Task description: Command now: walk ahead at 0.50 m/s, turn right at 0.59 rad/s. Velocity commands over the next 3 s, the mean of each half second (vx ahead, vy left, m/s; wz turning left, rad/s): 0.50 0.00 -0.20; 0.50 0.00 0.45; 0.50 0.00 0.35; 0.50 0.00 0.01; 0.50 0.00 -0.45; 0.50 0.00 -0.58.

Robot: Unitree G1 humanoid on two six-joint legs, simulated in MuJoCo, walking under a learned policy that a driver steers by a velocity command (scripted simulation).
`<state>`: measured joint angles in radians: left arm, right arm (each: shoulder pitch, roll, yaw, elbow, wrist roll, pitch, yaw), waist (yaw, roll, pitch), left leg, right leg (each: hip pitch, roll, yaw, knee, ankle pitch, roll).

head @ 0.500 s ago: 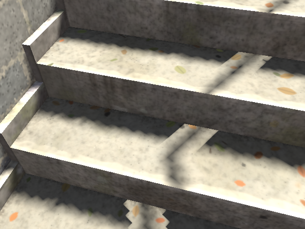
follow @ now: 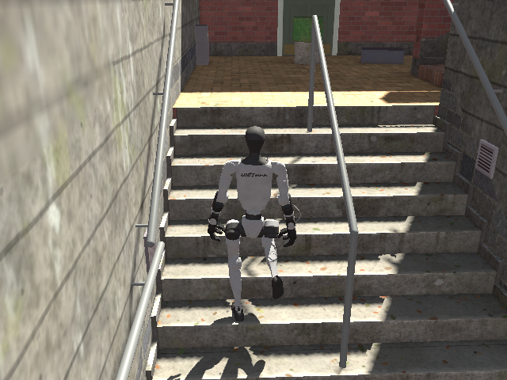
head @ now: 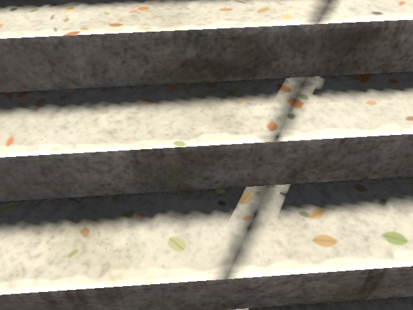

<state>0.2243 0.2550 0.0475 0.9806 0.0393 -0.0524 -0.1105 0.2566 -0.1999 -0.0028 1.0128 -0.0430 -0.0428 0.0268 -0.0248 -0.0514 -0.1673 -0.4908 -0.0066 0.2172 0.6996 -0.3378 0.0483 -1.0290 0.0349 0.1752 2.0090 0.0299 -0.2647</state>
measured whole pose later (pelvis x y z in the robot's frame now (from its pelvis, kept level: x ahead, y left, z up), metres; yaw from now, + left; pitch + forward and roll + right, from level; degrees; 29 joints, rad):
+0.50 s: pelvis +0.29 -0.04 +0.16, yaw -5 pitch +7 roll -3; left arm 0.24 0.18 0.01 1.08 0.05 -0.03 -0.05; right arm 0.32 -0.19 -0.03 1.06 -0.03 -0.07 0.10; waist 0.01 0.04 -0.16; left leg -0.89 -0.01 -0.20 1.94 0.01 0.24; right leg -0.56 0.01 -0.16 0.81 -0.37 -0.05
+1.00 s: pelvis +0.54 +0.01 +0.33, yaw +12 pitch +8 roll +1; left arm 0.19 0.24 0.02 1.02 0.04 -0.08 -0.07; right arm 0.34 -0.19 -0.02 1.10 -0.04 -0.02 0.06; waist -0.02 -0.05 -0.17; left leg -0.64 -0.14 0.01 0.88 -0.37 0.10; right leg -0.92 0.01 0.22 1.89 0.12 -0.16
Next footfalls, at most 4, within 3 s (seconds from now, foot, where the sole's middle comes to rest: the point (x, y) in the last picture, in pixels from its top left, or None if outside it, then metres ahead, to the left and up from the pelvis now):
0.30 right None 0.34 -0.15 -0.57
0.78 left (180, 237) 0.61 0.09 -0.40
1.32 right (232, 111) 0.90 -0.06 -0.22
1.94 left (109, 17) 1.13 0.28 -0.05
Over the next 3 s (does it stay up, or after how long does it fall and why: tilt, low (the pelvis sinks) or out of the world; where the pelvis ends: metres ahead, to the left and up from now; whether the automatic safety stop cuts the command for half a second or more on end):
stays up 1.54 0.23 0.92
